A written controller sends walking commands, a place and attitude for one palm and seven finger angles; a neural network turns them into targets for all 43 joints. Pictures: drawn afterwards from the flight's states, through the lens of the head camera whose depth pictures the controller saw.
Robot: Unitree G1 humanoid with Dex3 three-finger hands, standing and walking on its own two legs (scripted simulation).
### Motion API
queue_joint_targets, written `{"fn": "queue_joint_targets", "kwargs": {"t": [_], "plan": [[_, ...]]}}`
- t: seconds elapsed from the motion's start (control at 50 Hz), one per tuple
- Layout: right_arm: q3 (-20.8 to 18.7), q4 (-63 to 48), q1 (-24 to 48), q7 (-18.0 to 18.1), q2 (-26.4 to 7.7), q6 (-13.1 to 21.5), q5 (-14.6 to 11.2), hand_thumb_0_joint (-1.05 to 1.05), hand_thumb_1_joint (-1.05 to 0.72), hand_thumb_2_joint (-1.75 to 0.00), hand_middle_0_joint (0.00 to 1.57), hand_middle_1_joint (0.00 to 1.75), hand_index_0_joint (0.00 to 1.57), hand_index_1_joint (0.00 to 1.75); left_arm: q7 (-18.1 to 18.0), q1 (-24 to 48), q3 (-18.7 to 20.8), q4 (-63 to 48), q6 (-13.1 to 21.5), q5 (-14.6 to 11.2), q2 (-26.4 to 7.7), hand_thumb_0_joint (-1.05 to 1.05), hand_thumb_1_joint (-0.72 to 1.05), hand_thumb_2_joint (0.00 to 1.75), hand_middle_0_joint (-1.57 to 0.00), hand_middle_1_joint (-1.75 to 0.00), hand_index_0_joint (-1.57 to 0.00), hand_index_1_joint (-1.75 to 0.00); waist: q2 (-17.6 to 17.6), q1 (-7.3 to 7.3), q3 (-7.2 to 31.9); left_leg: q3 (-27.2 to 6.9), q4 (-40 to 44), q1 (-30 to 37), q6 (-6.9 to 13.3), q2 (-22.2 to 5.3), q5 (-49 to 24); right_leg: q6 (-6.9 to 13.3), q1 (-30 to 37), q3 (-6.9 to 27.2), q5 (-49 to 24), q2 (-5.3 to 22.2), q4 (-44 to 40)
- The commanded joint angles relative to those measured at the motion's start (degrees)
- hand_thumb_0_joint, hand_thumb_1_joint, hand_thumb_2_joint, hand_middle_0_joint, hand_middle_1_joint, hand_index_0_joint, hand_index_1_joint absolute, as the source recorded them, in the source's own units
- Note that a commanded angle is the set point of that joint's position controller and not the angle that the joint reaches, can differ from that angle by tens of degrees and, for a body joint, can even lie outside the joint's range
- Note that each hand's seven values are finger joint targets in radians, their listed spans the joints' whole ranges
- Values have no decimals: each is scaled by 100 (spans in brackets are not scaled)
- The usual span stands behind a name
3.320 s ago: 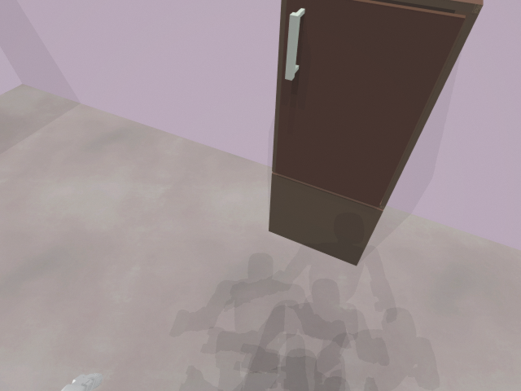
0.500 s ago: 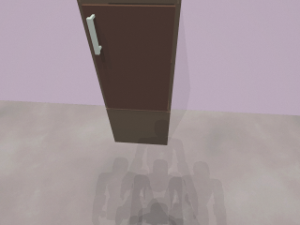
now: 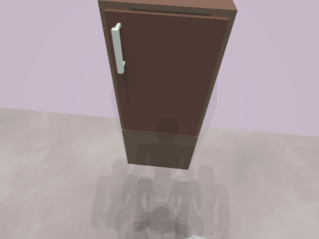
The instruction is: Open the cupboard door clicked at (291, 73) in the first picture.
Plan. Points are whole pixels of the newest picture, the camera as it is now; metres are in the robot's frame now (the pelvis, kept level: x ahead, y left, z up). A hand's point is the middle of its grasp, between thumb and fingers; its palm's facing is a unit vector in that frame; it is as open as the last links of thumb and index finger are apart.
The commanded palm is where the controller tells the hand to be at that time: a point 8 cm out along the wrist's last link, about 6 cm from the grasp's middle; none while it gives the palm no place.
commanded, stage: take the last steps up to it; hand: left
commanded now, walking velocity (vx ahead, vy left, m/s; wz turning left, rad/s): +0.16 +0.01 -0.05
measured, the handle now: (119, 49) +0.66 +0.18 +0.14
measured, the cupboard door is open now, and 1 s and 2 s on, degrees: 0 0 0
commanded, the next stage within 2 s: come to a stop and stand still in 0.04 s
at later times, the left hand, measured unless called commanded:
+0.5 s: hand (95, 231) +0.17 +0.20 -0.19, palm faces +0.06 -0.98 -0.20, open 7.3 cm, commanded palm none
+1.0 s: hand out of the picture +0.11 +0.16 -0.17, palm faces +0.03 -0.98 -0.22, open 7.3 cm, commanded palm none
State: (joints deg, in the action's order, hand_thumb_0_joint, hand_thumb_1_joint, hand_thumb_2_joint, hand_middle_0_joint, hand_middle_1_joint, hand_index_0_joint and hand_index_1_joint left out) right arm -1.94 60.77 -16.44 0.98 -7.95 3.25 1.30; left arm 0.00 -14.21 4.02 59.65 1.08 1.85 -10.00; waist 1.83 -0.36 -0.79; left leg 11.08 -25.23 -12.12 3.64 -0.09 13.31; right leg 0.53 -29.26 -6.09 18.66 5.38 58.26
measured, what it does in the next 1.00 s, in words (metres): steps on the spot: right foot, then left foot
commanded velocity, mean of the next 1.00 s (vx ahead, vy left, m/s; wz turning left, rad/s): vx -0.08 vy -0.02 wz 0.00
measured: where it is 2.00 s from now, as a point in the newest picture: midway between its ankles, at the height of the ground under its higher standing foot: outside the picture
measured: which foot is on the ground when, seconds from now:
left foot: down 0.00-0.18, up 0.20-0.40, down 0.42-1.00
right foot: up 0.00-0.16, down 0.18-0.46, up 0.48-0.78, down 0.80-1.00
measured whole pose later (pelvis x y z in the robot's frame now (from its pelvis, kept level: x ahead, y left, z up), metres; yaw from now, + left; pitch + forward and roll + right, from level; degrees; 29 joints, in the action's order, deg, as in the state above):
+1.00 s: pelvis +0.07 -0.02 +0.00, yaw +0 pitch -1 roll +0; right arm -1.9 61.9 -12.1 1.4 -9.9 -1.6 0.6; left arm -2.0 -13.2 1.3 61.5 -0.4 0.7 -8.9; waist -1.5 1.0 -1.4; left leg 2.0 -29.3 -13.6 -1.3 -3.4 12.7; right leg 1.5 -10.4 -3.9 17.7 -0.3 29.5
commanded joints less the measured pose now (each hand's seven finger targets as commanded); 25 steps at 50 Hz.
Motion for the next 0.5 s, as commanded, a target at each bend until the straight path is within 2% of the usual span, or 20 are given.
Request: {"fn": "queue_joint_targets", "kwargs": {"t": [0.0,0.04,0.08,0.1,0.12,0.14,0.16,0.18,0.2,0.22,0.26,0.28,0.34,0.36,0.38,0.4,0.42,0.44,0.46,0.48], "plan": [[-158,-51,-416,37,-703,82,26,0,-90,-90,20,30,20,30,31,-170,-67,-309,-25,8,52,0,90,90,-20,-30,-20,-30,-492,26,-362,-1248,1437,-65,747,-1680,-549,-66,335,185,-142,114,-1241],[-171,-2,-464,25,-721,42,33,0,-90,-90,20,30,20,30,21,-26,-73,-395,-10,13,61,0,90,90,-20,-30,-20,-30,-536,53,-385,-1192,1267,40,728,-1659,-611,-53,534,84,-174,-9,-1619],[-161,62,-493,28,-679,13,34,0,-90,-90,20,30,20,30,7,-38,-61,-392,33,19,22,0,90,90,-20,-30,-20,-30,-434,8,-401,-1106,909,-1,605,-1590,-823,-30,988,-19,-360,-151,-2141],[-146,87,-462,31,-651,-5,21,0,-90,-90,20,30,20,30,-4,-234,-45,-325,53,24,-8,0,90,90,-20,-30,-20,-30,-336,-110,-364,-986,582,-177,461,-1474,-692,-16,1483,-83,-635,-229,-2558],[-114,109,-434,29,-581,-4,-1,0,-90,-90,20,30,20,30,-25,-509,-28,-211,94,29,-115,0,90,90,-20,-30,-20,-30,-33,-245,-269,-774,61,-323,252,-1205,-666,37,2008,14,-873,-209,-3016],[-66,77,-489,28,-390,13,-44,0,-90,-90,20,30,20,30,-78,-881,3,-80,160,40,-388,0,90,90,-20,-30,-20,-30,595,-342,0,-437,-869,-847,-25,-778,-393,270,2743,932,-1530,476,-3295],[0,-2,-593,14,-188,4,-75,0,-90,-90,20,30,20,30,-137,-1057,17,-7,197,0,-749,0,90,90,-20,-30,-20,-30,1317,-233,91,-146,-1601,-1442,-331,-279,848,759,3084,2086,-2974,1509,-3714],[15,16,-533,70,-293,-80,-74,0,-90,-90,20,30,20,30,-162,-983,6,-2,224,-86,-785,0,90,90,-20,-30,-20,-30,1203,-216,301,-514,-2105,-1028,-430,-294,2006,1187,2707,2212,-4128,1784,-3934],[11,40,-370,96,-242,-150,-100,0,-90,-90,20,30,20,30,-202,-596,-31,-35,216,-76,-710,0,90,90,-20,-30,-20,-30,959,-135,212,-812,-2253,-914,-446,-428,2038,1295,2340,1986,-4755,1696,-3870],[19,108,-389,116,-160,-209,-130,0,-90,-90,20,30,20,30,-238,-249,-56,-82,175,-53,-628,0,90,90,-20,-30,-20,-30,725,-6,165,-948,-2184,-838,-459,-489,1873,1279,2208,1607,-4980,1556,-3715],[-2,190,-489,133,-22,-325,-135,0,-90,-90,20,30,20,30,-305,77,-21,-195,75,-33,-564,0,90,90,-20,-30,-20,-30,242,100,291,-899,-1713,-724,-502,-426,1487,1108,2290,1028,-5189,1269,-3425],[-13,193,-485,136,-32,-372,-120,0,-90,-90,20,30,20,30,-314,102,7,-208,25,-51,-618,0,90,90,-20,-30,-20,-30,265,88,335,-807,-1475,-674,-532,-399,1239,1024,2301,933,-5132,1206,-3344],[-105,86,-477,127,-166,-461,-69,0,-90,-90,20,30,20,30,-297,180,98,-276,-108,-73,-743,0,90,90,-20,-30,-20,-30,534,66,320,-640,-1134,-569,-578,-325,644,888,2181,830,-4710,1122,-3172],[-125,73,-483,119,-193,-464,-66,0,-90,-90,20,30,20,30,-292,244,110,-301,-148,-69,-741,0,90,90,-20,-30,-20,-30,492,92,277,-627,-844,-398,-572,-369,327,804,2013,768,-4406,1074,-3065],[-147,62,-516,111,-263,-456,-54,0,-90,-90,20,30,20,30,-280,298,117,-347,-180,-84,-732,0,90,90,-20,-30,-20,-30,402,135,304,-611,-490,-114,-543,-419,-318,645,1790,669,-4040,961,-2903],[-174,29,-578,107,-421,-429,-37,0,-90,-90,20,30,20,30,-258,331,120,-410,-214,-102,-673,0,90,90,-20,-30,-20,-30,14,163,420,-839,-296,300,-416,-721,-1773,383,1435,421,-3259,678,-2644],[-211,-86,-466,110,-679,-400,-9,0,-90,-90,20,30,20,30,-242,318,85,-513,-255,-116,-514,0,90,90,-20,-30,-20,-30,-797,130,399,-1446,9,397,-76,-1362,-3254,35,1142,27,-2029,160,-2211],[-228,-133,-362,141,-899,-374,3,0,-90,-90,20,30,20,30,-235,404,44,-565,-285,-128,-373,0,90,90,-20,-30,-20,-30,-1765,172,284,-2024,492,254,419,-1907,-4246,-140,998,-82,49,-301,-1330],[-214,-175,-238,193,-881,-351,15,0,-90,-90,20,30,20,30,-240,447,42,-571,-312,-116,-422,0,90,90,-20,-30,-20,-30,-1650,180,172,-2239,552,217,797,-2083,-4547,-111,724,363,1400,-407,-467],[-215,-240,-138,230,-908,-330,36,0,-90,-90,20,30,20,30,-232,451,60,-550,-322,-114,-422,0,90,90,-20,-30,-20,-30,-1237,168,196,-2192,436,295,908,-2088,-4500,-81,565,680,1489,-362,-37]]}}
